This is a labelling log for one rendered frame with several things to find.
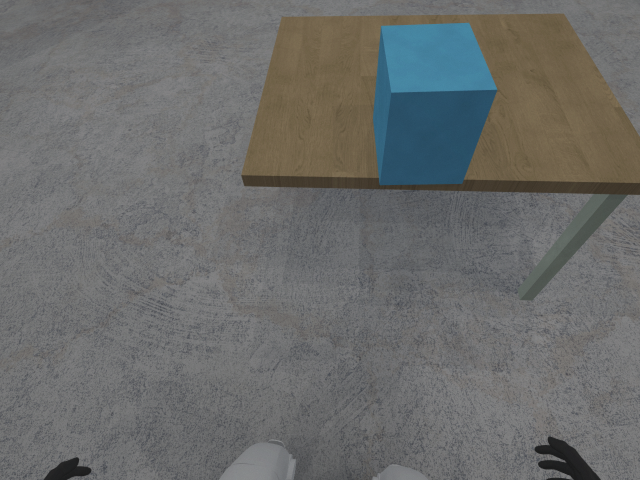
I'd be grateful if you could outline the table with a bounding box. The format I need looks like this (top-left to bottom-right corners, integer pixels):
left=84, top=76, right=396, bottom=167
left=241, top=14, right=640, bottom=301

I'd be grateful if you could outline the robot left hand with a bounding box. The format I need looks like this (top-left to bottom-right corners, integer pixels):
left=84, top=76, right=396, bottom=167
left=44, top=457, right=91, bottom=480

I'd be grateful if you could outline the robot right hand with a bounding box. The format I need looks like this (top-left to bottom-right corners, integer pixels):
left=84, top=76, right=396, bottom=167
left=535, top=437, right=601, bottom=480

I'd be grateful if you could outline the carton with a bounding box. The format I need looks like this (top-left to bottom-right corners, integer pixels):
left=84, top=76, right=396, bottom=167
left=373, top=23, right=497, bottom=185

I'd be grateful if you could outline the robot left shin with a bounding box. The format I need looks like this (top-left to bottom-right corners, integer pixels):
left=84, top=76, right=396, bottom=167
left=267, top=440, right=286, bottom=450

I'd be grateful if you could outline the robot left thigh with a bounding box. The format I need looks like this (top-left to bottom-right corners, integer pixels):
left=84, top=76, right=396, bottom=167
left=219, top=443, right=296, bottom=480

